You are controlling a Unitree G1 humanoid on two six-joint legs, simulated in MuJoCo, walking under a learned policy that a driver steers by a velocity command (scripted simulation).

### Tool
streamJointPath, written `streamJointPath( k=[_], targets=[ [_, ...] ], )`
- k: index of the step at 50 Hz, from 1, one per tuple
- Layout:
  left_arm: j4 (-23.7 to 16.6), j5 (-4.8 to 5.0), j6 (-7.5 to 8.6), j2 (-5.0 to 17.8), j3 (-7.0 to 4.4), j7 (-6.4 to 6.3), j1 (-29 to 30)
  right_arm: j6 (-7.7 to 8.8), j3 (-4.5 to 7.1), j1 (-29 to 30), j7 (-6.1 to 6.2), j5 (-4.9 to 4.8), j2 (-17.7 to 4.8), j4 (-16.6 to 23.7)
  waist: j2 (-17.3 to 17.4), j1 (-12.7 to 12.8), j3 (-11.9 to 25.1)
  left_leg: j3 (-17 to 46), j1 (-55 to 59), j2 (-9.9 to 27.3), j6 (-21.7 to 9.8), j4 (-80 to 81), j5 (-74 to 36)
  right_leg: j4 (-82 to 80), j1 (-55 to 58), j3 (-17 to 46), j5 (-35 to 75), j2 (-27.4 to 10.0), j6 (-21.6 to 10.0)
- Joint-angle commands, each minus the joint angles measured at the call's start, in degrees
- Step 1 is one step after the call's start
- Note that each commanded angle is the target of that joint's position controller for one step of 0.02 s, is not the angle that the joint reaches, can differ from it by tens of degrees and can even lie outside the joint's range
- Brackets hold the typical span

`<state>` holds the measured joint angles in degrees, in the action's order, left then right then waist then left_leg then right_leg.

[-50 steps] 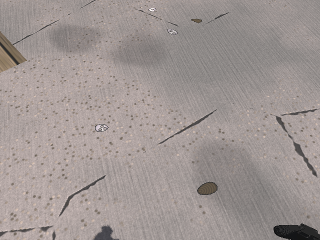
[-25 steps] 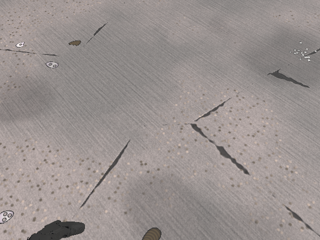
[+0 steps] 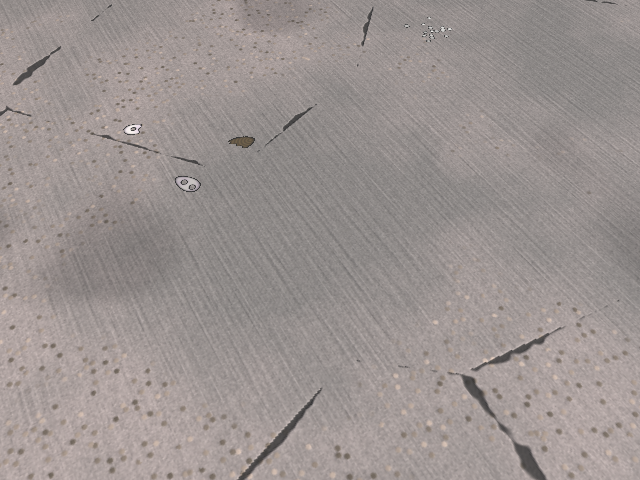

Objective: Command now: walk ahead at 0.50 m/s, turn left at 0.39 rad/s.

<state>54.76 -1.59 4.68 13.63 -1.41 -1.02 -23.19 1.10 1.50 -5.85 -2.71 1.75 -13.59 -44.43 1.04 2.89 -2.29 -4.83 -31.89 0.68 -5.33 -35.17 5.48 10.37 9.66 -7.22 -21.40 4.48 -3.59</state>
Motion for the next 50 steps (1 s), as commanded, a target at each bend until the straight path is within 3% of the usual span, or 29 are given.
streamJointPath(
  k=[1, 2, 3, 4, 5, 6, 7, 8, 10, 12, 17, 22, 24, 26, 27, 28, 29, 30, 31, 32, 34, 35, 37, 39, 43, 47, 49, 50],
  targets=[
    [-1.61, -0.49, -0.22, 10.59, -2.06, -0.94, -0.29, 1.17, 2.04, -7.32, 0.57, 0.33, -6.19, 1.33, -6.44, -5.66, 4.25, -3.73, 11.09, -5.92, -4.02, 2.61, 6.99, 22.1, -0.99, -0.48, 72.53, -16.9, -3.0],
    [-2.3, -0.15, -0.47, 11.11, -2.09, -1.02, 0.78, 1.59, 3.1, -16.34, 0.93, 1.0, -8.19, -1.31, -5.08, -10.04, 8.9, -0.4, 24.0, -5.13, -6.32, 6.57, 4.99, 35.09, -8.23, -1.85, 63.82, -15.88, -1.95],
    [-5.28, 0.91, 0.09, 8.27, -1.19, -0.65, 0.67, 1.38, 5.22, -23.79, 1.83, 1.6, -14.86, -2.34, 3.0, -12.2, 15.48, 18.87, 40.41, 8.58, -12.36, 7.8, 8.25, 56.12, -25.02, -3.54, 40.31, -11.06, 0.01],
    [-7.5, 1.16, 0.69, 6.6, -1.27, 0.37, -0.01, 0.85, 5.9, -20.7, 1.79, -0.13, -17.28, -1.8, 12.9, -7.96, 19.81, 48.38, 50.5, 20.1, -20.42, 15.9, 0.18, 72.63, -44.44, 3.56, -7.74, 1.37, 1.93],
    [-8.13, -0.14, 1.01, 8.49, -1.46, 0.67, 4.69, 0.54, 5.81, -17.85, 1.6, -1.96, -15.64, -1.96, 3.13, -8.19, 14.47, 41.89, 46.68, 17.8, -18.86, 16.75, 1.69, 73.5, -49.94, 11.73, -3.33, -3.67, 1.14],
    [-9.31, 0.47, 1.72, 7.89, -1.12, 0.99, 7.17, 0.42, 5.09, -14.78, 1.84, -1.83, -12.76, -1.55, 0.3, -6.87, 7.61, 34.92, 38.36, 16.52, -16.87, 18.35, -0.02, 69.59, -50.3, 11.24, 1.29, -6.25, 1.23],
    [-9.26, 0.48, 1.8, 7.54, -1.15, 1.01, 7.41, 0.39, 4.31, -12.75, 1.93, -1.5, -9.83, -1.66, -3.2, -4.55, 2.79, 30.13, 30.85, 13.78, -14.21, 20.15, -3.95, 63.98, -47.87, 10.61, 2.92, -8.14, 1.53],
    [-9.67, -0.36, 0.9, 7.16, -1.11, 1.0, 7.62, 0.63, 3.85, -11.42, 2.16, -1.66, -8.54, -1.8, -3.25, -2.76, 0.7, 26.4, 25.64, 11.09, -12.7, 21.12, -7.66, 60.38, -45.17, 10.62, 2.86, -9.19, 2.49],
    [-9.63, -1.45, -1.28, 5.93, -0.8, 1.29, 6.02, 1.54, 3.64, -11.37, 2.12, -1.82, -8.38, -1.8, -1.3, -1.27, 1.59, 22.38, 21.38, 8.18, -11.85, 22.27, -11.96, 55.96, -41.06, 9.64, 3.18, -9.57, 4.18],
    [-10.79, -1.41, -2.25, 5.17, -0.59, 1.57, 7.74, 2.16, 4.12, -12.44, 2.09, -1.85, -10.19, -2.12, -0.05, -1.12, 1.48, 20.41, 19.33, 6.43, -11.79, 23.39, -12.24, 51.08, -41.56, 8.32, 5.61, -9.61, 5.59],
    [-15.07, -0.85, -2.31, 4.92, -0.22, 2.0, 19.84, 1.88, 4.57, -17.22, 2.2, -1.92, -10.83, -2.65, 2.07, -5.48, -0.13, 20.46, 22.29, 3.8, -8.37, 23.22, -10.61, 35.16, -45.35, 7.37, 17.76, -8.83, 7.37],
    [-18.06, -0.12, -1.45, 5.62, 0.17, 2.21, 26.99, 1.49, 4.86, -20.96, 2.82, -1.03, -11.53, -2.7, 2.87, -8.39, 0.62, 23.83, 29.42, 5.19, -7.23, 18.19, -17.27, 26.21, -44.97, 7.81, 19.24, -6.15, 6.42],
    [-18.27, 0.04, -0.94, 6.88, -0.09, 2.1, 25.37, 1.5, 5.08, -19.35, 3.28, -0.72, -12.31, -1.84, 3.53, -6.78, 0.94, 26.05, 29.63, 6.15, -5.81, 15.67, -18.47, 22.15, -39.99, 8.99, 16.56, -5.33, 5.22],
    [-15.94, 0.17, -0.32, 9.07, -0.99, 1.46, 16.95, 1.79, 5.29, -15.81, 3.23, -0.6, -13.38, -0.67, 3.64, -2.48, 3.61, 26.7, 26.24, 5.05, -3.63, 9.22, -23.71, 18.42, -26.84, 8.45, 12.13, -3.03, 3.38],
    [-14.15, -0.27, 0.45, 10.77, -1.74, 0.79, 9.71, 2.22, 5.05, -15.01, 2.75, -1.13, -12.76, -0.59, 0.51, 1.43, 7.46, 24.11, 23.14, 1.55, -2.19, -0.74, -23.09, 14.6, -16.13, 9.67, 13.1, -4.7, 1.68],
    [-13.8, -1.56, 0.82, 15.13, -2.8, -0.3, 0.53, 2.81, 3.8, -15.42, 2.28, -1.88, -8.56, 1.12, -6.09, 4.62, 16.23, 19.1, 16.8, -2.05, -0.68, -16.41, -9.85, 12.51, -3.0, 22.42, 0.89, -17.76, -1.37],
    [-14.07, -1.94, -0.17, 19.63, -3.95, -0.48, 1.44, 2.57, 3.05, -21.82, 2.32, -3.16, -4.95, 3.01, -19.45, 0.28, 20.22, 12.36, -0.11, -10.41, 0.72, -29.08, 26.92, 5.7, 6.63, 47.95, -4.37, -30.38, -7.45],
    [-14.33, -1.08, -0.92, 14.87, -3.49, -0.16, 4.58, 1.52, 3.42, -21.58, 2.93, -1.11, -9.56, 0.83, -10.95, -1.21, 14.36, 12.01, -5.28, -4.59, 0.25, -35.12, 24.46, 5.63, 1.04, 49.59, -9.9, -29.52, -8.1],
    [-15.1, -0.58, -1.0, 9.75, -2.31, 0.06, 7.7, 1.21, 3.63, -17.75, 2.5, -0.6, -10.1, 0.57, -4.3, -1.16, 7.73, 11.57, -5.07, -2.48, 0.53, -35.11, 18.77, 4.96, -5.99, 40.24, -7.15, -26.66, -6.9],
    [-14.79, -0.62, -0.88, 7.53, -1.71, 0.27, 9.48, 1.07, 3.42, -15.44, 2.0, -0.57, -8.97, 0.95, -2.67, -1.77, 4.16, 10.81, -3.92, -0.72, 1.15, -33.14, 15.37, 3.64, -10.91, 31.99, 1.32, -23.7, -5.79],
    [-13.42, -0.29, -0.23, 6.64, -1.41, 0.15, 8.72, -0.08, 3.33, -14.44, 0.86, 0.37, -7.95, 1.19, -6.57, -2.71, 2.01, 9.63, -1.82, 1.24, 2.17, -31.0, 13.19, 1.67, -15.37, 21.21, 11.53, -19.32, -3.62],
    [-12.89, 0.02, 0.4, 7.15, -1.54, 0.31, 8.19, -0.67, 3.27, -14.65, 0.61, 0.28, -7.49, 1.49, -8.22, -3.25, 1.93, 8.87, -1.11, 0.97, 2.8, -31.06, 13.07, 2.22, -16.21, 18.79, 21.54, -19.79, -4.39],
    [-12.0, 0.7, 1.33, 7.24, -1.73, 0.67, 7.11, -1.39, 3.16, -12.79, 0.46, 0.18, -6.79, 2.43, -6.93, -3.99, 2.01, 8.11, -2.35, 0.72, 3.86, -30.41, 12.41, 3.76, -15.62, 13.05, 41.41, -20.21, -5.53],
    [-11.55, 0.93, 1.18, 7.68, -1.97, 0.61, 7.16, -1.62, 2.82, -9.66, 0.21, 0.17, -5.96, 3.87, -7.07, -4.04, 2.09, 6.71, -4.15, 0.78, 4.78, -26.32, 9.62, 4.34, -14.81, 7.91, 49.27, -19.65, -5.59],
    [-11.23, 0.99, -0.01, 8.13, -2.21, 0.33, 8.36, -1.5, 1.51, -3.85, -0.95, -0.25, -3.65, 6.26, -8.75, -3.23, 2.09, 2.62, 2.3, 0.58, 4.54, -10.87, -0.27, 5.2, -17.61, -0.7, 47.62, -16.7, -4.06],
    [-10.57, 1.34, -0.95, 10.29, -3.18, 0.0, 6.76, -1.56, 1.84, -1.85, -1.12, 0.5, -5.13, 7.63, -8.45, -2.48, 2.98, 0.34, 7.46, -0.87, 2.33, -2.18, 1.6, 11.25, -14.64, -1.93, 48.61, -18.72, -2.64],
    [-10.52, 1.59, -1.86, 11.26, -3.63, -0.47, 6.61, -1.13, 2.52, -4.9, -0.76, 1.1, -6.48, 7.32, -7.64, -3.56, 4.77, 0.14, 11.45, -2.59, 0.26, 1.72, 5.05, 20.13, -13.05, -2.22, 50.77, -19.09, -1.92],
    [-10.66, 1.78, -2.44, 11.26, -3.65, -0.51, 6.94, -0.45, 3.02, -9.92, -0.16, 1.65, -6.99, 5.74, -4.57, -5.97, 7.65, -0.11, 17.45, -4.39, -1.05, 6.83, 1.48, 29.8, -14.14, -3.63, 47.36, -17.41, -0.61]
  ],
)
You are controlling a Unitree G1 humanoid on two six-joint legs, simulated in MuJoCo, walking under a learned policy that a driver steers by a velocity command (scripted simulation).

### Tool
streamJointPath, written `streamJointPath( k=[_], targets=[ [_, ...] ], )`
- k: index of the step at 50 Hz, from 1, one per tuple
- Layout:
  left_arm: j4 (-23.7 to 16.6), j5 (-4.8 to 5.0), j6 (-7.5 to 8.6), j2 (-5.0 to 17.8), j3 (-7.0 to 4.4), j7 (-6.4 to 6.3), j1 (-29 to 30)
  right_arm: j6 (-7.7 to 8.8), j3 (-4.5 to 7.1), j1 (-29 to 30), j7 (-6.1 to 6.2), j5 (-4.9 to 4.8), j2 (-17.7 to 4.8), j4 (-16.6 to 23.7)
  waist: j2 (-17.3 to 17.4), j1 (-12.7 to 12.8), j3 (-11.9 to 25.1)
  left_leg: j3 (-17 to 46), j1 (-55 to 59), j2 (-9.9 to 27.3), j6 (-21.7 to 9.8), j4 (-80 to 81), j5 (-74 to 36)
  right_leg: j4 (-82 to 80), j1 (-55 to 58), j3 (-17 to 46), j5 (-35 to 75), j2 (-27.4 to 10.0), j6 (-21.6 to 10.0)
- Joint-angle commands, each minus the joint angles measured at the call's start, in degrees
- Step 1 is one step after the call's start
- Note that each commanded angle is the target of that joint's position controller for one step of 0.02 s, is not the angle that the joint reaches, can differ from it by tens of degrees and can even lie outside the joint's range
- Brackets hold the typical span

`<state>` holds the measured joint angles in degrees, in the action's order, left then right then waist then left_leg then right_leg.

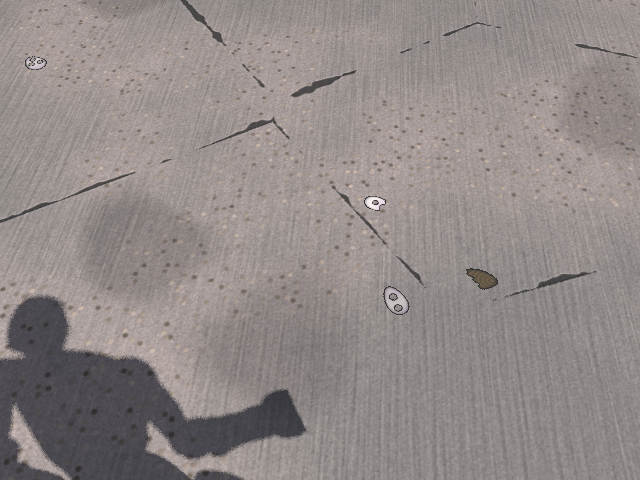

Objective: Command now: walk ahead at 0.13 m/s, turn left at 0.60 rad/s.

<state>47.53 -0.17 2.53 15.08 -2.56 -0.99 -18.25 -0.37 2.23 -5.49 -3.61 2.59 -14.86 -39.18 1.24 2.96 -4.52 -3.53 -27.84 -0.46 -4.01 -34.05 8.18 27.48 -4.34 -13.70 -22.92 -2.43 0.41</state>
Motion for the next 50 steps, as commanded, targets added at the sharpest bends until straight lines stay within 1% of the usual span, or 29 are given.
streamJointPath(
  k=[1, 2, 3, 4, 5, 6, 7, 9, 11, 16, 18, 20, 22, 24, 25, 26, 27, 28, 29, 30, 31, 32, 33, 34, 35, 36, 38, 40, 50],
  targets=[
    [-3.95, -0.04, -0.54, 9.36, -2.37, -0.34, -0.78, 1.81, 3.42, -14.93, 1.76, 1.26, -9.62, -0.28, 2.71, -7.99, 14.01, 7.26, 23.93, 3.05, -5.0, 8.71, -18.55, 27.06, -8.27, 1.94, 32.67, -7.57, -1.69],
    [-6.95, -0.42, -1.27, 3.28, -0.98, 0.15, -5.34, 1.59, 5.09, -13.56, 2.58, 0.09, -17.16, 1.41, 14.26, -3.22, 18.19, 30.98, 36.83, 21.25, -14.18, 5.28, -51.11, 45.91, -27.1, 2.21, -16.4, 2.72, 1.6],
    [-5.61, -2.63, -2.8, 6.02, -1.44, 0.07, -4.84, 1.08, 5.14, -18.35, 2.48, -3.73, -15.81, 1.14, 3.23, -6.06, 23.24, 32.76, 35.77, 21.78, -17.01, 3.52, -61.2, 50.28, -26.18, 13.97, -17.23, 1.25, 1.58],
    [-6.87, -0.99, -3.3, 5.08, -1.07, -0.28, -3.56, 0.16, 5.25, -14.73, 3.23, -3.45, -15.03, 2.05, 7.66, -6.05, 22.73, 32.26, 34.32, 21.92, -20.16, 8.37, -42.55, 52.29, -30.43, 14.98, -13.45, 1.93, 2.0],
    [-7.08, -1.31, -3.32, 6.28, -0.94, -0.62, 1.43, -0.64, 4.29, -10.55, 3.7, -3.11, -11.09, 2.46, 3.33, -5.73, 14.79, 28.97, 26.5, 17.75, -17.08, 12.75, -25.72, 48.19, -31.93, 15.56, -7.55, -0.53, 2.09],
    [-7.72, -1.59, -3.43, 6.94, -1.34, -0.69, 4.48, -1.09, 3.38, -6.88, 4.09, -2.86, -8.53, 2.58, 3.77, -4.08, 9.41, 25.78, 20.47, 13.05, -13.36, 15.1, -18.02, 43.18, -30.75, 15.93, -4.04, -1.43, 1.92],
    [-6.94, -1.91, -3.99, 7.16, -1.44, -0.57, 2.89, -1.25, 2.77, -5.47, 4.17, -2.49, -6.88, 2.38, 3.76, -2.4, 8.05, 22.99, 16.5, 10.76, -11.55, 15.77, -18.26, 40.42, -27.36, 15.55, -2.52, -1.44, 2.0],
    [-5.71, -1.77, -5.1, 6.04, -1.3, -0.22, 0.43, -0.59, 2.8, -6.33, 3.85, -1.93, -7.21, 1.92, 2.1, -1.73, 9.85, 20.27, 13.94, 9.52, -10.25, 15.84, -21.64, 38.35, -22.66, 14.57, -0.89, -0.08, 1.55],
    [-5.5, -1.36, -5.43, 4.56, -1.04, -0.1, 0.33, 0.01, 3.03, -6.85, 3.55, -1.57, -7.96, 1.3, 1.7, -1.69, 10.85, 19.63, 13.62, 9.09, -9.76, 16.34, -20.0, 35.22, -21.52, 14.63, -0.07, 0.42, 1.28],
    [-5.94, -1.19, -6.07, 4.22, -0.99, -0.13, 4.41, -0.63, 2.72, -7.55, 3.54, -1.05, -7.34, 0.14, 5.27, -3.74, 8.54, 22.4, 12.48, 8.37, -8.61, 20.59, 4.36, 24.99, -20.44, 14.97, 1.09, 0.85, 0.81],
    [-5.82, -0.94, -5.95, 3.99, -0.9, -0.15, 5.03, -0.94, 2.68, -7.45, 3.47, -0.82, -7.4, -0.39, 5.7, -4.13, 7.37, 23.29, 11.51, 8.27, -8.35, 21.02, 8.96, 20.75, -18.19, 14.5, 0.08, 1.79, 0.34],
    [-5.45, -0.61, -5.6, 3.8, -0.79, -0.38, 4.65, -1.15, 2.57, -7.64, 3.43, -0.66, -7.26, -1.09, 5.61, -4.41, 6.69, 24.38, 11.16, 8.69, -8.28, 20.52, 9.36, 16.38, -15.49, 13.92, -1.25, 2.81, -0.43],
    [-4.74, -0.29, -5.09, 3.36, -0.61, -0.78, 3.02, -1.33, 2.35, -7.76, 3.61, -0.8, -6.98, -1.97, 5.17, -4.0, 6.32, 25.62, 11.22, 9.1, -7.82, 19.41, 7.93, 9.72, -11.93, 13.37, -0.8, 3.63, -1.56],
    [-3.2, -0.39, -4.23, 2.41, -0.28, -1.17, -0.74, -1.53, 1.93, -7.7, 4.18, -1.68, -6.29, -2.96, 3.61, -1.85, 5.7, 25.1, 8.09, 7.56, -4.9, 17.11, 8.07, -5.17, -3.71, 13.15, 6.5, 3.92, -3.47],
    [-3.5, -1.13, -3.51, 4.11, -0.34, -1.45, 0.0, -1.25, 1.35, -8.98, 4.4, -1.92, -4.43, -3.25, -0.33, -2.81, 5.32, 23.49, 5.7, 5.35, -1.89, 14.63, 10.31, -10.38, -1.23, 19.12, 6.81, -1.08, -4.62],
    [-4.83, -1.92, -2.9, 7.72, -0.64, -1.55, 1.98, -0.84, 0.51, -10.79, 4.35, -2.68, -1.51, -3.11, -8.32, -4.49, 6.73, 16.92, 3.59, -0.06, 1.02, 8.01, 13.11, -15.35, -0.85, 31.76, 3.56, -11.59, -7.98],
    [-4.68, -1.63, -2.61, 7.24, -0.43, -1.01, 5.97, -0.76, 1.2, -7.09, 4.39, -2.22, -3.82, -3.15, -10.65, -4.32, 1.98, 10.05, 7.73, -4.75, 1.77, 4.3, 13.41, -17.03, -12.53, 35.03, 7.99, -16.06, -11.28],
    [-5.02, -1.26, -2.06, 4.54, 0.38, -0.8, 9.17, -0.71, 1.2, -7.34, 4.07, -1.52, -3.84, -3.97, -9.13, -5.62, 1.7, 9.84, 13.57, -2.74, 1.99, 1.87, 11.06, -16.28, -15.4, 31.4, 10.64, -13.94, -10.85],
    [-4.61, -0.91, -1.68, 3.99, 0.66, -0.78, 10.08, -0.65, 1.07, -7.95, 3.79, -1.53, -3.0, -4.98, -9.05, -6.1, 2.44, 9.55, 15.64, -2.83, 1.86, 3.2, 7.57, -14.92, -14.96, 27.86, 11.69, -10.89, -9.04],
    [-4.09, -0.83, -1.62, 4.75, 0.53, -0.89, 9.73, -0.56, 0.97, -7.97, 3.73, -1.55, -2.89, -5.6, -9.46, -6.06, 2.62, 9.16, 16.47, -2.71, 1.93, 5.14, 4.32, -13.38, -13.13, 25.11, 13.86, -8.39, -7.39],
    [-3.33, -0.6, -1.51, 5.23, 0.49, -1.05, 8.59, -0.46, 0.84, -7.72, 3.71, -1.19, -2.98, -5.98, -9.49, -5.76, 2.86, 9.49, 16.96, -2.01, 2.05, 8.29, 0.79, -11.55, -10.87, 23.61, 18.36, -7.2, -6.44],
    [-2.86, -0.56, -1.44, 5.56, 0.35, -1.02, 7.29, -0.19, 0.6, -7.58, 3.89, -1.17, -3.02, -6.52, -8.46, -5.15, 4.11, 10.4, 17.98, -1.05, 2.33, 10.79, -2.49, -9.67, -8.28, 22.66, 21.92, -6.25, -5.72],
    [-2.55, -0.51, -1.4, 5.47, 0.3, -0.9, 6.07, 0.1, 0.57, -7.59, 4.24, -1.21, -3.8, -7.1, -7.0, -4.32, 5.22, 11.84, 19.18, 0.68, 2.63, 12.06, -5.92, -8.54, -6.74, 22.49, 22.54, -5.67, -5.03],
    [-2.13, -0.22, -1.33, 5.21, 0.24, -0.65, 3.2, 0.27, 0.79, -7.43, 4.6, -1.52, -5.1, -8.02, -5.09, -2.24, 5.79, 13.19, 20.54, 2.11, 2.6, 11.0, -9.46, -8.78, -6.62, 22.45, 22.59, -4.37, -4.38],
    [-1.02, -0.02, -1.51, 4.77, 0.32, -0.66, 2.71, 0.2, 0.8, -8.31, 4.66, -2.31, -4.34, -9.34, -3.71, -2.82, 5.77, 13.38, 19.01, 1.77, 2.36, 11.04, -7.73, -9.4, -5.23, 21.42, 20.18, -3.56, -4.22],
    [-0.61, -0.19, -1.8, 4.93, 0.25, -0.78, 3.85, 0.15, 0.53, -8.77, 4.69, -2.4, -3.45, -10.26, -3.79, -3.48, 4.67, 13.47, 17.76, 1.59, 2.44, 12.09, -5.97, -9.18, -4.59, 21.1, 17.9, -3.45, -4.07],
    [0.13, -0.38, -2.2, 4.4, 0.31, -0.77, 4.53, 0.04, 0.38, -8.17, 4.95, -2.07, -3.43, -11.78, -2.09, -3.17, 3.66, 13.91, 17.49, 1.81, 2.46, 13.48, -6.02, -9.17, -4.66, 20.76, 16.31, -3.32, -4.16],
    [1.12, -0.47, -2.33, 4.35, 0.24, -0.73, 4.45, 0.01, 0.38, -7.98, 5.18, -2.05, -3.7, -13.37, -1.03, -2.93, 3.22, 14.23, 17.57, 2.08, 2.36, 14.01, -6.18, -9.3, -4.61, 20.63, 15.58, -3.17, -4.34],
    [7.05, -0.5, -2.25, 3.46, 0.59, -0.85, 4.08, 0.08, -0.06, -7.89, 5.67, -2.17, -3.63, -20.05, -0.98, -3.0, 2.73, 14.74, 18.57, 3.1, 1.77, 15.57, -5.58, -10.09, -4.02, 20.08, 14.13, -2.55, -4.12]
  ],
)
Over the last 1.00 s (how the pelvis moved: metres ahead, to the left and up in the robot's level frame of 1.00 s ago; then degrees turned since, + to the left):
0.49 0.08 0.00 34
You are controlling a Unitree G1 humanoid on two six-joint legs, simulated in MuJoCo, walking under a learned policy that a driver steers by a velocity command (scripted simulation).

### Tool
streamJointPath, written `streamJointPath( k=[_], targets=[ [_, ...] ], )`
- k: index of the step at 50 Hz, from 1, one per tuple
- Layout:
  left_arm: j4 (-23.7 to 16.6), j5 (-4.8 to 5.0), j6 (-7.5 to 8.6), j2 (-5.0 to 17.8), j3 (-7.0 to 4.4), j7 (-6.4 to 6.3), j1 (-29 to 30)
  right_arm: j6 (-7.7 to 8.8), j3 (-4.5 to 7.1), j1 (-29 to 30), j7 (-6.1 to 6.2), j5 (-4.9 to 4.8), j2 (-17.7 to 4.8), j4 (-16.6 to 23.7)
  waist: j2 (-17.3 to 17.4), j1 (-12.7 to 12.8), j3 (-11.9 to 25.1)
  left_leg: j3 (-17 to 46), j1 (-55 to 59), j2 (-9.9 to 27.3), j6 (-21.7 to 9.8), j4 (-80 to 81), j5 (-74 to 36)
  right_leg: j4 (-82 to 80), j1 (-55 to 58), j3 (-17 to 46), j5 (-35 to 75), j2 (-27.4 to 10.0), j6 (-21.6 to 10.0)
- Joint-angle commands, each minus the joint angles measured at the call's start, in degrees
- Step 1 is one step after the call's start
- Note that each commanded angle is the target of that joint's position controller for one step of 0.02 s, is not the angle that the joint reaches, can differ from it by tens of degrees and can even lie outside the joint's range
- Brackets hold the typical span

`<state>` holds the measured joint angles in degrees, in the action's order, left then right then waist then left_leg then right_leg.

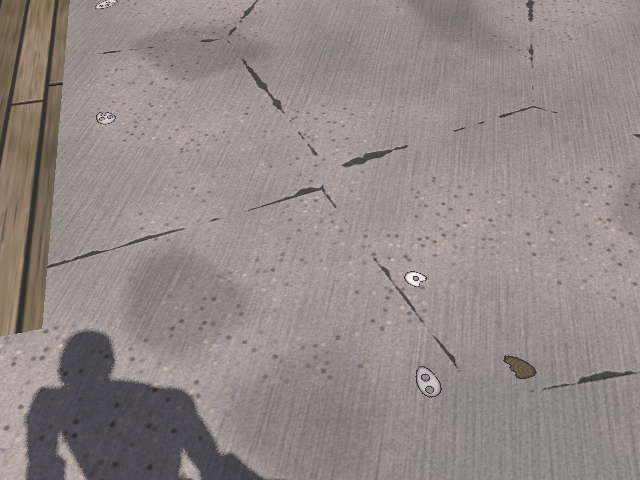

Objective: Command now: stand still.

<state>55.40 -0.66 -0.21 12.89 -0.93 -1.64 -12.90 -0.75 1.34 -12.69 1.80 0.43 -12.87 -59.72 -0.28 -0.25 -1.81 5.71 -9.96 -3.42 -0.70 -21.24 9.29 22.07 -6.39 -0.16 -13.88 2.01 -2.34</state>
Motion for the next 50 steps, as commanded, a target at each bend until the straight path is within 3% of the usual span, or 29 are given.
streamJointPath(
  k=[1, 3, 5, 6, 8, 10, 14, 16, 17, 18, 19, 20, 22, 24, 27, 31, 34, 37, 39, 40, 41, 42, 43, 44, 45, 46, 47, 48, 50],
  targets=[
    [-0.27, -0.01, 0.48, 5.53, -0.97, -0.22, -1.43, 0.44, 0.76, -0.75, 0.29, -0.01, -5.54, -0.06, 0.45, 0.19, -0.05, 5.47, 0.75, 6.1, -1.59, 2.83, -6.56, -4.76, -2.01, 6.52, 4.98, -6.97, -1.35],
    [0.99, -0.12, 0.45, 5.31, -0.84, -0.18, -2.43, 0.35, 0.52, -1.4, 0.33, 0.03, -5.03, -1.2, 0.0, 0.28, 1.01, 5.02, 1.02, 5.52, -1.85, 2.96, -1.24, -5.59, -1.75, 6.54, -1.07, -6.57, -1.45],
    [1.65, -0.3, -0.12, 7.71, -1.83, 0.01, -3.67, 0.0, 0.94, -1.14, 0.18, 0.46, -5.95, -1.12, -2.71, 0.97, -1.15, 2.48, -4.29, 2.16, -3.19, -1.62, 15.1, -6.59, -3.11, 8.98, -19.66, -6.42, -3.46],
    [1.94, -0.3, -0.4, 8.27, -2.12, 0.09, -5.03, -0.07, 1.05, 0.05, -0.11, 0.83, -6.01, -0.48, -4.32, 1.82, -3.39, 1.14, -9.13, 0.9, -3.63, -4.96, 20.28, -8.77, -3.62, 12.61, -27.76, -8.4, -5.29],
    [3.36, -0.14, -0.39, 9.33, -2.86, -0.07, -8.0, 0.62, 0.43, 2.36, -1.02, 1.52, -3.39, 1.09, -8.68, 2.58, -7.35, -5.05, -15.28, 0.47, -3.17, -15.57, 15.22, -15.4, -3.61, 22.39, -35.02, -16.57, -9.99],
    [3.66, -0.71, 0.53, 8.64, -3.05, 0.12, -8.18, 1.8, 0.55, 3.85, -1.63, 1.68, -3.73, 2.34, -6.24, 2.31, -8.59, -5.32, -18.61, 3.82, -2.86, -21.78, 14.31, -17.2, -3.24, 24.71, -28.87, -19.75, -11.83],
    [3.86, -0.43, 2.18, 8.61, -3.52, 0.84, -6.76, 3.77, 0.87, 2.09, -2.55, 0.75, -3.2, 2.84, -5.9, 0.23, -7.18, -8.68, -10.03, 3.41, -3.45, -12.79, 11.6, -13.15, -5.41, 15.24, -17.95, -15.01, -9.36],
    [3.25, -0.13, 2.34, 8.1, -3.55, 1.05, -4.75, 4.21, 1.28, -6.93, -2.31, 0.45, -2.52, -0.43, -3.69, -3.71, -5.63, -10.94, 7.05, 0.26, -3.82, -3.98, 6.56, -6.04, -15.29, 9.99, -16.59, -11.02, -7.63],
    [2.46, -0.52, 2.82, 6.17, -2.94, 1.21, -3.9, 4.63, 2.07, -13.1, -1.77, 0.8, -4.72, -2.2, 1.61, -6.12, -3.79, -4.25, 15.99, 4.01, -4.57, 0.15, 10.66, 3.14, -21.6, 5.98, -13.95, -7.95, -6.05],
    [-0.03, -0.07, 3.42, 1.11, -1.47, 1.89, -2.52, 5.01, 3.4, -20.62, -1.16, 1.35, -10.48, -3.02, 16.39, -8.38, -0.01, 20.73, 22.77, 19.23, -8.96, 11.81, 29.45, 23.56, -30.91, -2.95, -14.47, -0.36, -2.87],
    [-1.32, -1.36, 3.42, 5.05, -2.54, 2.09, -0.55, 4.5, 3.71, -22.75, -1.31, 1.06, -11.82, -4.67, 14.8, -7.5, -2.2, 32.79, 18.45, 25.1, -13.11, 15.63, 34.0, 35.27, -35.97, -1.05, -18.83, 0.91, -3.43],
    [-1.47, -1.69, 3.44, 6.14, -2.9, 2.47, 0.95, 4.41, 3.0, -16.1, -1.39, 1.19, -9.16, -2.53, 6.45, -4.0, -6.3, 27.71, 13.92, 23.61, -12.88, 14.25, 32.28, 40.3, -37.53, 2.06, -13.63, -3.11, -4.22],
    [-0.15, -1.03, 4.1, 3.73, -2.42, 3.44, -0.49, 5.36, 2.15, -9.57, -1.57, 0.79, -6.35, -0.01, 3.14, -0.56, -5.92, 17.15, 10.01, 18.56, -10.32, 15.03, 18.71, 39.32, -34.14, 2.33, -3.8, -6.18, -3.48],
    [0.46, -1.65, 3.61, 3.74, -2.55, 3.87, -0.98, 6.21, 1.31, -10.45, -1.29, 0.58, -4.2, -0.51, 3.36, 0.15, -3.88, 9.85, 10.74, 15.63, -9.21, 14.99, 4.98, 38.02, -32.12, 0.51, 0.17, -6.67, -1.8],
    [-1.31, -1.54, 2.7, 3.08, -2.48, 3.87, 3.37, 6.75, 0.83, -15.38, -1.03, 0.3, -3.81, -2.62, 4.17, -0.34, -3.89, 4.28, 12.74, 14.59, -9.88, 13.5, -12.12, 36.25, -35.08, -1.98, 2.33, -6.35, 0.15],
    [-5.61, -0.94, 2.44, 1.65, -1.56, 3.88, 13.44, 6.6, 0.28, -16.68, -0.9, 0.57, -3.45, -3.05, 4.77, -1.79, -5.79, -0.29, 10.17, 12.55, -9.89, 13.75, -21.34, 24.69, -33.71, -5.15, 6.91, -4.85, 1.07],
    [-7.67, -0.43, 2.45, 1.33, -1.05, 3.7, 17.58, 6.68, 0.27, -17.73, -0.66, 0.61, -4.14, -3.64, 5.68, -2.44, -6.52, -1.67, 10.1, 13.12, -9.81, 13.96, -26.29, 15.63, -28.4, -6.85, 9.73, -3.25, -0.41],
    [-7.69, -0.39, 2.82, 3.16, -1.7, 2.91, 14.21, 6.82, 0.54, -15.95, -0.41, 0.6, -5.38, -3.7, 5.54, 0.38, -4.39, -3.22, 13.42, 14.72, -8.78, 8.48, -42.79, 11.69, -20.82, -7.36, 8.26, -0.91, -3.78],
    [-3.78, -0.32, 3.53, 5.56, -3.07, 2.04, 1.55, 6.5, 1.02, -14.47, -0.24, 0.83, -6.69, -3.45, 5.36, 5.78, 2.54, -4.69, 15.05, 14.21, -7.33, -6.62, -53.8, 9.31, -8.26, -7.29, 5.79, 1.94, -5.97],
    [-0.78, -0.8, 4.0, 6.98, -3.95, 1.45, -7.8, 6.28, 1.08, -13.55, -0.38, 0.62, -6.87, -3.09, 4.07, 9.73, 7.13, -5.92, 9.38, 12.37, -6.48, -18.78, -46.33, 6.07, 3.97, -5.32, 6.95, 0.09, -7.31],
    [0.68, -2.16, 4.23, 12.0, -5.28, 0.9, -16.58, 6.21, 0.44, -15.38, -0.71, 0.46, -4.03, -1.66, -2.71, 11.02, 14.07, -8.09, -1.69, 8.49, -5.99, -36.89, -22.33, 5.09, 16.86, 10.68, -3.06, -14.01, -9.87],
    [0.46, -1.64, 3.52, 13.98, -5.85, 1.48, -15.26, 6.15, 0.36, -21.47, -1.64, -1.34, 0.05, -1.73, -14.97, 6.44, 19.51, -6.39, -20.13, -3.12, -4.09, -57.64, 19.62, -5.67, 26.3, 41.75, -9.15, -26.31, -18.61],
    [-0.7, 0.01, 3.3, 11.65, -5.47, 2.01, -7.57, 5.92, 1.4, -16.21, -1.47, 0.2, -4.9, -0.87, -5.2, 4.49, 11.85, -1.32, -25.81, 1.59, -5.4, -60.08, 15.44, -8.87, 18.95, 38.79, -15.08, -23.69, -17.17],
    [-1.74, 0.34, 3.67, 7.53, -4.33, 2.15, -2.29, 6.13, 1.65, -10.23, -1.77, 0.57, -5.09, 0.92, -1.6, 3.47, 4.45, -1.85, -26.66, 4.29, -5.62, -57.55, 10.02, -9.91, 10.25, 29.53, -13.28, -22.01, -15.66],
    [-1.12, -0.02, 4.21, 4.64, -3.52, 2.29, -1.03, 6.37, 1.6, -7.88, -1.96, 0.7, -3.95, 1.63, 1.1, 1.81, -0.03, -2.4, -24.54, 6.33, -5.54, -53.49, 7.25, -11.75, 2.94, 24.02, -5.4, -19.3, -14.12],
    [-0.16, -0.08, 4.75, 2.67, -2.75, 2.14, -1.22, 5.89, 1.76, -6.44, -2.14, 1.48, -3.33, 2.23, 1.18, 0.04, -1.35, -2.18, -21.44, 7.95, -5.22, -49.74, 5.9, -12.34, -1.61, 18.95, 0.55, -15.74, -11.82],
    [0.75, -0.11, 5.14, 2.42, -2.49, 1.93, -1.96, 5.17, 1.43, -8.53, -2.47, 2.05, -1.71, 1.98, -1.27, -1.44, -0.74, -2.76, -18.74, 8.25, -4.37, -47.4, 5.97, -12.4, -3.71, 16.43, 5.25, -14.88, -11.74],
    [1.53, -0.11, 5.59, 2.28, -2.37, 1.9, -3.79, 4.68, 1.4, -8.44, -2.56, 2.29, -1.29, 2.11, -1.09, -1.77, -0.66, -3.3, -18.08, 8.37, -3.58, -45.72, 6.14, -12.36, -4.31, 15.24, 9.86, -13.96, -11.92],
    [2.21, 0.02, 6.02, 4.03, -2.63, 1.66, -6.18, 3.99, 1.32, -5.85, -2.74, 2.38, -0.94, 3.54, -0.86, -2.16, -1.19, -4.66, -19.69, 8.66, -1.78, -41.31, 5.26, -13.12, -5.22, 12.86, 12.2, -12.62, -12.48]
  ],
)
Over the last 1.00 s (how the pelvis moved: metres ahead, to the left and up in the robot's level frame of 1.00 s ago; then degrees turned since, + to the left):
0.07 -0.02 0.02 10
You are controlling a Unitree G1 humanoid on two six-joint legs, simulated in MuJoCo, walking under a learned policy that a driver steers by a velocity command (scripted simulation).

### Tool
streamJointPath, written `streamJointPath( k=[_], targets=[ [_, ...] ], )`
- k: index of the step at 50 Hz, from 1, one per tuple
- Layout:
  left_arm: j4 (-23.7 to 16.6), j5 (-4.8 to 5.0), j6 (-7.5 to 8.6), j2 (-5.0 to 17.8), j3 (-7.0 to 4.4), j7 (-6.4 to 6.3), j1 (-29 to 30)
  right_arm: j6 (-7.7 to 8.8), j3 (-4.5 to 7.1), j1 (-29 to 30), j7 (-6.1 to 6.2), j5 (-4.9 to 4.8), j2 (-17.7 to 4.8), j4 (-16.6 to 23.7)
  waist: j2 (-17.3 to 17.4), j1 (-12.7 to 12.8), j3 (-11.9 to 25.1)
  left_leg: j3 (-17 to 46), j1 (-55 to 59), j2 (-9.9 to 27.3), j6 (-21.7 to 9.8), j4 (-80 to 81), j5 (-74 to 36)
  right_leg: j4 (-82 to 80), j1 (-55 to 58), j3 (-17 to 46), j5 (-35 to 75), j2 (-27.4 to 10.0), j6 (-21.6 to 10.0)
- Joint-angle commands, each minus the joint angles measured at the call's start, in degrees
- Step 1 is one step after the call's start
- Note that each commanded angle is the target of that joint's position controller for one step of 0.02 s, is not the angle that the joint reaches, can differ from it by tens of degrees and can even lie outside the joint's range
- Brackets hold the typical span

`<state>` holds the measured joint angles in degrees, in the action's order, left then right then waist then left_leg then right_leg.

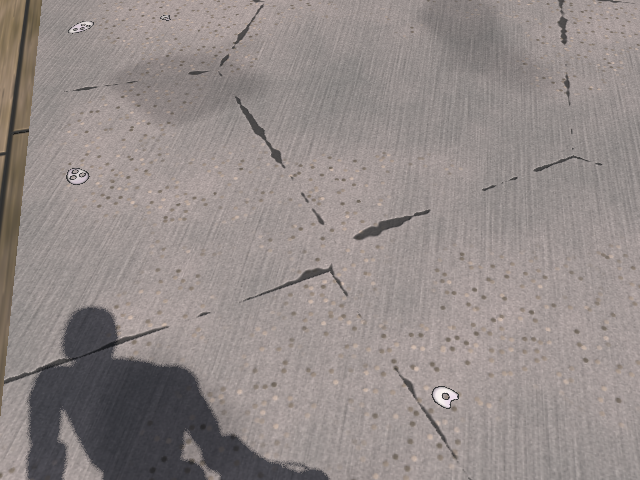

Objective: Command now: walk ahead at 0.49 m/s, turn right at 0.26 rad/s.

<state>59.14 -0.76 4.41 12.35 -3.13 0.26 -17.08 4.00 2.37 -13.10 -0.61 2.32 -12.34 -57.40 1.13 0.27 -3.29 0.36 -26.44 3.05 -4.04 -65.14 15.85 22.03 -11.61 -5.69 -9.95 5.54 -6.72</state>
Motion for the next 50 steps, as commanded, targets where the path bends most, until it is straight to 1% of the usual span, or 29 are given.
streamJointPath(
  k=[1, 6, 12, 14, 15, 16, 17, 18, 19, 20, 21, 22, 23, 24, 25, 26, 27, 32, 35, 38, 41, 42, 43, 44, 45, 46, 47, 48, 50],
  targets=[
    [-1.55, 0.22, 1.36, 5.61, -0.59, -0.4, -2.9, -0.99, 0.3, -2.42, -0.42, 0.48, -1.9, 2.6, -2.31, -2.32, -0.65, 0.04, -5.05, 2.46, 2.57, 5.58, -3.04, -13.9, -0.31, 17.8, 8.27, -15.77, -8.3],
    [-1.54, 0.36, 0.74, 6.03, -0.68, -0.32, -8.29, -1.25, -0.03, 11.53, -0.61, -0.48, -2.51, 8.27, -3.56, 1.6, -2.07, -1.67, -8.39, 1.25, 5.6, 21.89, -13.43, -13.65, 2.75, 16.88, 12.93, -13.56, -6.4],
    [-1.83, -0.42, -0.07, 7.01, -1.25, -0.87, -12.58, -0.56, -0.3, 20.3, -0.52, -1.3, -3.66, 13.32, -5.43, 4.7, -0.84, -1.17, -8.71, -1.08, 5.22, 29.9, -13.23, -7.18, 11.65, 19.77, 22.33, -14.53, -5.82],
    [-2.77, -0.61, -0.28, 8.16, -1.76, -1.3, -10.53, 0.1, 0.04, 17.8, -0.38, -1.51, -4.92, 13.72, -6.19, 2.64, -0.13, -0.56, -2.78, -1.96, 4.06, 33.86, -9.95, -4.06, 11.43, 20.81, 25.3, -14.89, -4.34],
    [-3.41, -0.56, -0.25, 9.01, -2.08, -1.3, -8.86, 0.5, 0.47, 13.71, -0.11, -1.53, -5.87, 12.88, -6.48, 0.64, 1.38, -0.96, 3.88, -3.28, 3.22, 35.95, -7.75, -0.63, 9.91, 20.7, 29.39, -14.32, -3.27],
    [-3.82, -0.28, -0.04, 9.44, -2.26, -0.96, -7.76, 1.13, 1.22, 6.35, 0.41, -1.4, -7.3, 10.79, -4.7, -2.59, 5.11, -1.64, 13.9, -4.3, 2.01, 39.47, -8.44, 7.34, 8.08, 19.27, 32.17, -12.15, -2.06],
    [-4.93, 0.33, 0.35, 8.15, -2.06, -0.55, -6.83, 1.95, 2.3, -2.69, 1.2, -0.27, -10.42, 9.1, -1.13, -6.33, 11.3, 3.68, 27.49, 1.61, -0.29, 40.64, -6.57, 20.0, 1.18, 16.69, 25.04, -8.54, -0.76],
    [-7.77, 2.48, 0.49, 2.78, -0.94, -0.47, -9.23, 1.9, 3.57, -9.36, 2.0, 1.47, -15.81, 9.81, 8.28, -6.89, 20.72, 23.73, 43.61, 18.37, -4.01, 42.8, 2.27, 37.91, -13.77, 10.88, -0.29, -2.14, 1.4],
    [-8.62, 2.0, -0.04, 4.65, -1.46, -0.69, -12.56, 0.76, 3.88, -6.63, 1.65, 0.8, -16.26, 9.63, 15.62, -3.54, 23.24, 41.33, 43.51, 23.98, -8.44, 49.34, 4.72, 47.1, -22.78, 9.49, -21.44, -0.07, 1.03],
    [-7.15, 0.63, -0.98, 7.03, -2.02, -0.96, -10.78, 0.22, 2.66, -1.64, 1.4, 0.31, -10.15, 10.97, 6.15, -1.64, 14.27, 34.49, 35.73, 21.48, -7.6, 49.62, 10.98, 51.07, -25.42, 10.68, -16.63, -4.76, 0.62],
    [-7.49, -0.06, -1.14, 6.07, -1.9, -0.3, -6.84, 0.41, 1.68, 1.44, 1.2, -0.27, -6.17, 11.3, 0.92, -1.63, 7.34, 25.36, 27.68, 18.14, -6.39, 51.14, 8.01, 49.37, -25.07, 10.4, -11.88, -6.7, 0.99],
    [-8.0, -0.31, -1.38, 4.68, -1.85, 0.2, -5.2, 0.68, 1.3, 2.5, 1.21, -0.15, -5.01, 11.06, 1.48, -0.66, 4.4, 18.62, 22.94, 15.55, -4.79, 52.75, 1.94, 47.14, -23.59, 10.02, -9.37, -8.23, 1.38],
    [-8.51, -1.18, -2.05, 4.58, -2.02, 0.79, -3.93, 1.03, 1.04, 1.65, 1.43, -0.49, -4.24, 10.12, 2.78, 0.01, 2.54, 13.22, 19.84, 13.0, -3.3, 54.01, -3.11, 45.5, -22.48, 9.84, -8.14, -9.32, 1.73],
    [-8.72, -1.34, -2.85, 3.95, -1.96, 1.27, -4.79, 1.56, 1.13, 0.74, 1.42, -0.63, -4.77, 9.48, 5.1, 0.86, 3.02, 10.42, 18.87, 12.91, -3.49, 54.19, -7.24, 45.39, -21.4, 9.22, -7.39, -9.51, 2.33],
    [-8.96, -1.41, -3.34, 3.76, -1.89, 1.48, -3.9, 2.21, 0.98, -1.18, 1.16, -0.97, -3.88, 8.74, 3.95, 0.78, 2.41, 7.42, 18.75, 11.96, -2.75, 53.81, -15.16, 45.77, -21.73, 9.19, -6.61, -9.69, 2.38],
    [-10.01, -1.29, -3.81, 3.38, -1.86, 1.79, -2.85, 2.7, 1.29, -1.67, 1.08, -1.32, -5.04, 8.41, 5.2, 1.41, 3.51, 6.01, 19.78, 12.79, -3.81, 54.43, -15.88, 45.45, -23.25, 8.54, -5.38, -9.6, 2.88],
    [-10.79, -1.32, -4.13, 3.77, -1.81, 2.09, -0.67, 2.98, 1.47, -1.88, 1.0, -1.48, -5.3, 8.36, 4.07, 1.29, 3.05, 4.27, 19.94, 12.63, -4.14, 55.56, -15.84, 45.07, -25.09, 8.4, -3.55, -10.31, 3.27],
    [-15.45, -1.16, -4.2, 3.28, -0.93, 3.45, 10.3, 3.01, 1.59, -5.4, 0.91, -1.07, -5.76, 6.97, 3.06, -0.25, -0.04, -5.01, 21.29, 10.84, -4.06, 56.83, -21.33, 32.7, -28.79, 5.74, 6.04, -10.5, 4.32],
    [-17.88, -1.18, -3.95, 2.77, -0.13, 4.13, 16.25, 2.83, 1.95, -7.08, 1.17, -1.14, -7.4, 6.5, 3.45, -1.65, -1.14, -8.89, 22.53, 11.16, -3.36, 56.95, -23.2, 22.13, -25.07, 2.27, 9.28, -9.92, 3.38],
    [-19.64, -1.51, -3.92, 3.58, -0.1, 4.37, 19.49, 2.0, 2.33, -9.98, 1.64, -1.1, -8.77, 5.41, 3.34, -2.53, -1.81, -11.22, 27.96, 12.8, -2.77, 54.57, -28.71, 16.6, -23.5, -0.35, 5.24, -8.73, 1.35],
    [-19.44, -1.93, -3.9, 4.96, -0.74, 3.71, 16.35, 0.56, 2.83, -11.07, 2.11, -0.98, -11.05, 4.74, 4.93, -0.68, 1.12, -14.4, 32.33, 13.23, -1.78, 43.37, -51.81, 13.58, -16.25, -3.55, -3.42, -3.79, -1.88],
    [-18.17, -1.89, -3.62, 5.91, -1.33, 3.35, 11.36, -0.12, 3.01, -11.17, 2.13, -0.99, -11.91, 4.73, 4.97, 1.41, 4.12, -14.97, 32.64, 13.13, -1.69, 35.05, -56.62, 12.09, -10.85, -3.95, -5.48, -1.44, -3.3],
    [-15.46, -2.25, -3.02, 7.26, -2.24, 2.67, 2.58, -0.71, 3.01, -10.57, 2.04, -1.25, -12.28, 5.22, 3.12, 5.31, 9.11, -16.21, 28.24, 12.28, -0.52, 22.55, -52.32, 7.62, 0.61, -3.21, -3.38, 0.34, -5.04],
    [-13.32, -2.83, -2.71, 12.02, -3.91, 1.67, -6.03, -0.8, 2.49, -10.73, 1.82, -1.01, -10.52, 7.1, -2.47, 8.49, 15.51, -16.24, 15.38, 10.83, 1.36, 5.5, -32.11, 5.31, 15.73, 9.83, -9.8, -8.65, -7.97],
    [-15.0, -1.47, -3.26, 18.43, -5.26, 1.12, -3.15, -0.2, 1.62, -10.7, 0.53, -1.75, -5.3, 12.09, -17.27, 4.11, 19.7, -12.03, -11.08, -2.12, 5.2, -15.77, 15.19, -1.76, 31.68, 42.79, -11.28, -24.52, -16.28],
    [-15.82, -0.82, -4.17, 17.68, -5.15, 0.53, -5.41, 0.52, 2.36, -3.53, 0.28, -1.11, -10.05, 13.54, -6.36, 7.46, 18.69, -0.93, -17.73, -1.54, 4.9, -18.51, 12.53, -5.93, 30.37, 44.98, -4.38, -25.12, -16.12],
    [-14.81, -0.52, -4.14, 15.31, -4.49, -0.05, -3.04, 1.17, 1.88, -0.57, 0.04, -1.87, -8.5, 14.48, -3.61, 5.77, 11.67, 0.44, -19.41, 1.4, 4.18, -16.12, 6.62, -5.39, 24.7, 35.67, 2.04, -23.83, -14.91],
    [-14.37, -0.02, -3.64, 12.07, -3.65, -0.14, -0.62, 1.59, 1.61, -2.09, 0.25, -1.87, -7.95, 13.52, -0.04, 2.74, 6.33, 0.51, -15.56, 3.57, 4.06, -9.29, 3.33, -6.06, 15.72, 29.95, 10.82, -21.14, -12.51],
    [-14.98, 0.63, -2.58, 9.61, -2.74, -0.36, 3.12, -0.21, 1.52, -4.53, 0.37, 0.15, -7.34, 12.86, 0.26, -1.2, 4.81, 1.17, -8.17, 4.85, 5.02, -3.63, 2.81, -7.83, 6.77, 23.54, 17.1, -16.46, -10.49]
  ],
)
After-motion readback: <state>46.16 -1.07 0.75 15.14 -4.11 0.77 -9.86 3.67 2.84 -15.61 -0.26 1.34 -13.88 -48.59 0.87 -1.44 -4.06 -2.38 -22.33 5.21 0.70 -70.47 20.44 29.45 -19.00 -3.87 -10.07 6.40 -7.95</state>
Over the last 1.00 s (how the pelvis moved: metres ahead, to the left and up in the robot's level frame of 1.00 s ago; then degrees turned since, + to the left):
0.39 0.02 -0.01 -1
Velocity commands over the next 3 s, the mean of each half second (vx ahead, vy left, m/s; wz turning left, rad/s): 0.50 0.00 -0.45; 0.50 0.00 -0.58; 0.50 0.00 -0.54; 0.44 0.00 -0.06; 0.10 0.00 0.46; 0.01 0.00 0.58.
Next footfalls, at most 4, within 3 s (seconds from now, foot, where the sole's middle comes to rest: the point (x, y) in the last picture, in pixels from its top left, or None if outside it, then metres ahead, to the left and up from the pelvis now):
0.34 left None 0.38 0.11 -0.78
0.86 right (427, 448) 0.55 -0.18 -0.78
1.42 left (449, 307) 0.90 -0.27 -0.78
1.92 right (583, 314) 0.88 -0.60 -0.78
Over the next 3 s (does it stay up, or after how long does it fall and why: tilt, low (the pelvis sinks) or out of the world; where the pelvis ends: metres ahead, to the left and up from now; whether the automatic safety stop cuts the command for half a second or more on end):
stays up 0.90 -0.51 0.00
